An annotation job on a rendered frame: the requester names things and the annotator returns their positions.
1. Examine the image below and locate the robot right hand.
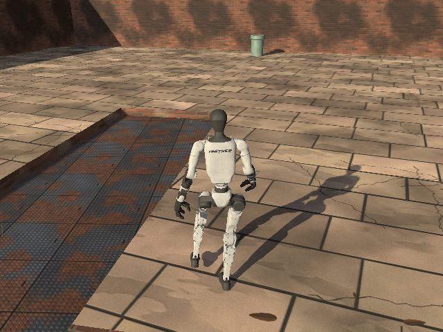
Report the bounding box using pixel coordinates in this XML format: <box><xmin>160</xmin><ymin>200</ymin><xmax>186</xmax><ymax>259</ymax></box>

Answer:
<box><xmin>240</xmin><ymin>179</ymin><xmax>256</xmax><ymax>192</ymax></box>

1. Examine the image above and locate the left robot shin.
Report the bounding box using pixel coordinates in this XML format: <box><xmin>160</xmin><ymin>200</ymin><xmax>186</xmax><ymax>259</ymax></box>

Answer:
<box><xmin>192</xmin><ymin>213</ymin><xmax>204</xmax><ymax>259</ymax></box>

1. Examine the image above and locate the left robot upper arm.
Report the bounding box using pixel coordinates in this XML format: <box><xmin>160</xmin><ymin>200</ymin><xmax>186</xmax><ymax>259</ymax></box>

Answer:
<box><xmin>186</xmin><ymin>140</ymin><xmax>206</xmax><ymax>180</ymax></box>

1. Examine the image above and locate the right robot forearm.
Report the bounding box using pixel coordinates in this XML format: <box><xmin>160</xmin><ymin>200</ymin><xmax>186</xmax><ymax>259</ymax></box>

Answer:
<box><xmin>246</xmin><ymin>165</ymin><xmax>256</xmax><ymax>183</ymax></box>

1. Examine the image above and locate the robot left hand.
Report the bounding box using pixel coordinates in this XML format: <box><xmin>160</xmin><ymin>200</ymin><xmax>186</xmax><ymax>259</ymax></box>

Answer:
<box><xmin>174</xmin><ymin>200</ymin><xmax>190</xmax><ymax>219</ymax></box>

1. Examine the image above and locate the right robot upper arm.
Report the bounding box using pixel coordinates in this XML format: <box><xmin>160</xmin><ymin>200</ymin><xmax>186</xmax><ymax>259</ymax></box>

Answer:
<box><xmin>234</xmin><ymin>138</ymin><xmax>254</xmax><ymax>175</ymax></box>

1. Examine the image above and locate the left robot forearm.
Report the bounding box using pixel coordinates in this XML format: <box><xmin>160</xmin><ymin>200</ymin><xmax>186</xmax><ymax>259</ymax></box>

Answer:
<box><xmin>177</xmin><ymin>168</ymin><xmax>192</xmax><ymax>202</ymax></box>

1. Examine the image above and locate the robot head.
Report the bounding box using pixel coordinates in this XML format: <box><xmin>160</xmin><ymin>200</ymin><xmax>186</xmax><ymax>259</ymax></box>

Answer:
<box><xmin>208</xmin><ymin>109</ymin><xmax>231</xmax><ymax>142</ymax></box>

